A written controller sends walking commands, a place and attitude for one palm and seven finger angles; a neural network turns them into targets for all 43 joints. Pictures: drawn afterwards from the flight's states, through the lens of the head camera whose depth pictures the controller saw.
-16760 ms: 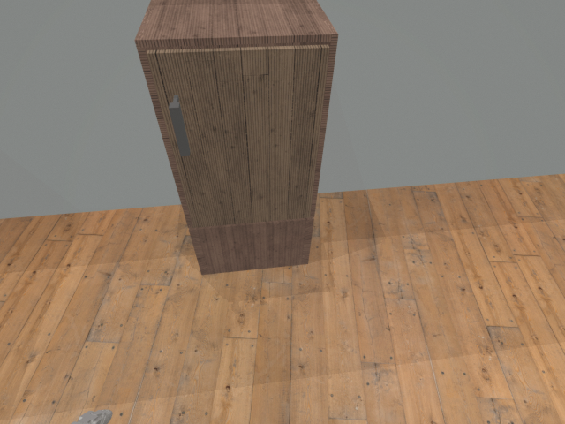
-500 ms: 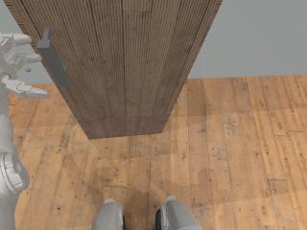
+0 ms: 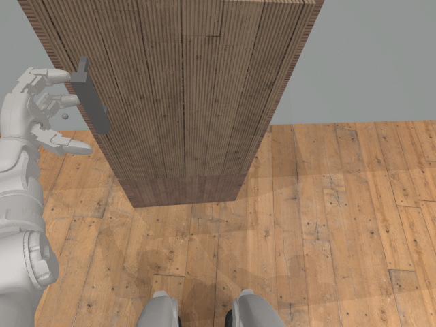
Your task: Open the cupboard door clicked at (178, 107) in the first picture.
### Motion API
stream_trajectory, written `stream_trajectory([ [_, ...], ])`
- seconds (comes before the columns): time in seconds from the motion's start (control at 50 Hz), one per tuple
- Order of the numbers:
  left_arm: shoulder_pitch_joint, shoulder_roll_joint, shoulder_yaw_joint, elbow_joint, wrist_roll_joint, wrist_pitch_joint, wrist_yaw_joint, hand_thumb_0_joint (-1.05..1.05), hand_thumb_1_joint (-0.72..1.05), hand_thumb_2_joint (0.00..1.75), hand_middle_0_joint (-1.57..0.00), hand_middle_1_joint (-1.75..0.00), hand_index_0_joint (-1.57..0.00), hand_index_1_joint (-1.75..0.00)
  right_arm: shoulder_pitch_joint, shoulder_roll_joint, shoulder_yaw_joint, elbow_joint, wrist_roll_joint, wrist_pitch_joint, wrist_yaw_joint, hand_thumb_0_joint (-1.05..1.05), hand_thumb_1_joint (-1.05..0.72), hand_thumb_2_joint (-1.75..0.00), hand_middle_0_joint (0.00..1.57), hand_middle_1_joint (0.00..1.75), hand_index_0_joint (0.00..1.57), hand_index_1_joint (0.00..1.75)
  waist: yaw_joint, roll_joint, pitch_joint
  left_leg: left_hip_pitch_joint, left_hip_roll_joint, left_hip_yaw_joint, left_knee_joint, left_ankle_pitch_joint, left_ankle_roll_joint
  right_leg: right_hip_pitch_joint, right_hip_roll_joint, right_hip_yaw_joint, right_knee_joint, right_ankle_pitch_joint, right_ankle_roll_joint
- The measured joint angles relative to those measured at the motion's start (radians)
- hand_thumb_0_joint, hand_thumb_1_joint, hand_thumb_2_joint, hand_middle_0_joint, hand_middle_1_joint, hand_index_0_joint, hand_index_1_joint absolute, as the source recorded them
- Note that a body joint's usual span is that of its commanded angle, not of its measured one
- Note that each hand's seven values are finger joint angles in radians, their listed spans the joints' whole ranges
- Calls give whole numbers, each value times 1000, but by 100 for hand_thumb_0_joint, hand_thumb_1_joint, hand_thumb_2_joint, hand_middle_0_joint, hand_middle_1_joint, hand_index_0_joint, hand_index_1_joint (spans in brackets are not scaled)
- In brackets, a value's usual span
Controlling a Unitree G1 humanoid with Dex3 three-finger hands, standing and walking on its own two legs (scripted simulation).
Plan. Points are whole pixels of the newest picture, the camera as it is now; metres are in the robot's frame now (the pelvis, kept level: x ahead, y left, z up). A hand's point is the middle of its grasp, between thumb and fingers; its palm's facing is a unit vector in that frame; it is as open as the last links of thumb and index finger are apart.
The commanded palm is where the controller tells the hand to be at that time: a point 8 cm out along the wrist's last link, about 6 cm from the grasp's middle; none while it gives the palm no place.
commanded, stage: move the hooked fingers beside the handle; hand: left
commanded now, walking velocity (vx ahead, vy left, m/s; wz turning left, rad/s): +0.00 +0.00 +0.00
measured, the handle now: (94, 97) +0.52 +0.21 +0.06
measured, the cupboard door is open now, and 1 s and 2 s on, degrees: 0 0 0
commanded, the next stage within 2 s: slide the fingers in behind the handle in 0.26 s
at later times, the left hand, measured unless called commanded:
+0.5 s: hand (61, 115) +0.47 +0.26 +0.06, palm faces +0.04 -1.00 -0.01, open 14.0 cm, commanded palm +0.45 +0.29 +0.06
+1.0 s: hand (82, 119) +0.47 +0.22 +0.06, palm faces +0.05 -1.00 -0.02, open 14.0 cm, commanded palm +0.44 +0.26 +0.06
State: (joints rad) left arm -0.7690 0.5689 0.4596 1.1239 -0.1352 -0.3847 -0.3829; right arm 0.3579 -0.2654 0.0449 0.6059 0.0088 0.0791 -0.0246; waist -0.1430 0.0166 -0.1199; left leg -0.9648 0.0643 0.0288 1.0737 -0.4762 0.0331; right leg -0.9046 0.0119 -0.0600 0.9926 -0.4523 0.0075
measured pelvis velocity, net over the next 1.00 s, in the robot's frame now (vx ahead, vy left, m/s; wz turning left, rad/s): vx -0.01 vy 0.00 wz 0.00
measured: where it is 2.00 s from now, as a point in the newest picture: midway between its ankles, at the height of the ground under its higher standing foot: outside the picture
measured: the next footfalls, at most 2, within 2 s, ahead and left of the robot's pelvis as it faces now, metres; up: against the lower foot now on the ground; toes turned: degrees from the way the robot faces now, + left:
none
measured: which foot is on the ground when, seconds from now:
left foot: down 0.00-1.00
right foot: down 0.00-1.00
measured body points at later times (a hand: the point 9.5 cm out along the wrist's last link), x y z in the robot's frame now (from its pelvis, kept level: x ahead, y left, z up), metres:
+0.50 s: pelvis +0.00 -0.01 -0.01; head +0.13 +0.02 +0.42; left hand +0.47 +0.31 +0.07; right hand +0.01 -0.28 -0.11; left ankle +0.01 +0.09 -0.66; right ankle +0.01 -0.13 -0.66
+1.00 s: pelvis -0.01 +0.00 +0.00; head +0.11 +0.02 +0.43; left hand +0.46 +0.27 +0.07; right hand +0.04 -0.26 -0.11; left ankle +0.01 +0.09 -0.66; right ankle +0.01 -0.13 -0.66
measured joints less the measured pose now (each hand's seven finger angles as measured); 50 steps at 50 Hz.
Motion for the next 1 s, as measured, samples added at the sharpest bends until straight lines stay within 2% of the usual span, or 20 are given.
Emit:
stream_trajectory([
  [0.12,-3,13,12,10,21,-26,24,-2,-50,30,-30,-120,-31,-120,-11,-4,2,-11,0,-9,-5,0,-91,-90,20,30,21,30,-4,-4,14,-15,2,-2,13,1,-5,-18,1,-1,20,-3,-5],
  [0.2,-41,41,29,27,20,-38,14,-2,-50,30,-30,-120,-31,-120,-19,-6,8,2,1,-14,-11,0,-91,-90,20,30,21,30,-10,-9,20,-38,5,-10,30,-1,-9,-38,4,-9,36,-7,-10],
  [0.3,-77,88,27,56,17,-7,-22,-2,-50,30,-30,-120,-31,-120,-13,-13,10,8,4,-15,-18,0,-91,-90,20,30,21,30,-19,-5,25,-59,8,-18,39,-1,-12,-56,8,-16,41,-7,-14],
  [0.4,-51,95,40,38,-1,8,-48,-2,-50,30,-30,-120,-31,-120,8,-17,5,9,4,-11,-16,0,-91,-90,20,30,21,30,-16,-2,17,-60,12,-12,34,-2,-12,-60,11,-9,36,-4,-13],
  [0.52,-10,52,27,-9,-19,-3,-44,-2,-50,30,-30,-120,-31,-120,23,-11,-2,15,4,-7,-8,0,-91,-90,20,30,21,30,-7,-2,8,-45,11,-10,26,-4,-10,-44,12,-7,25,-4,-10],
  [0.8,28,-59,-35,-70,-8,-26,46,-2,-50,30,-30,-120,-30,-120,-1,9,-8,12,-2,-14,8,0,-91,-90,20,30,21,30,4,2,-5,-4,2,-2,9,-3,-2,-4,3,1,8,-1,-1],
  [0.92,15,-72,-45,-30,9,-19,81,-1,-50,30,-30,-120,-30,-120,-7,15,-1,1,-1,-14,11,0,-91,-90,20,30,21,30,1,3,-5,5,-3,1,8,-1,0,2,-1,4,14,-3,0],
  [1.0,12,-81,-55,-39,13,-42,99,-2,-50,30,-30,-120,-30,-120,-7,15,-3,3,-4,-19,13,0,-91,-90,20,30,21,30,5,1,1,-3,-4,1,13,1,-2,-7,-3,4,22,-4,-1],
])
